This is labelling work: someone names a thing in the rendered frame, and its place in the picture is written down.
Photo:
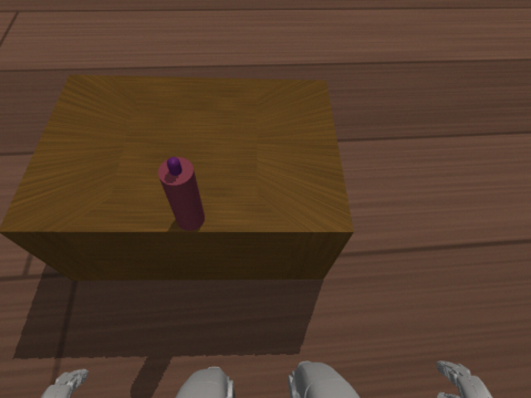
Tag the left robot hand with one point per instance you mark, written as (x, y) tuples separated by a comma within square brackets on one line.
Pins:
[(66, 384)]

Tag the bottle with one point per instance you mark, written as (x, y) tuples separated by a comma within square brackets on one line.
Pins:
[(180, 185)]

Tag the right robot hand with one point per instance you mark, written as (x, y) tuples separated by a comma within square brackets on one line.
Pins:
[(468, 386)]

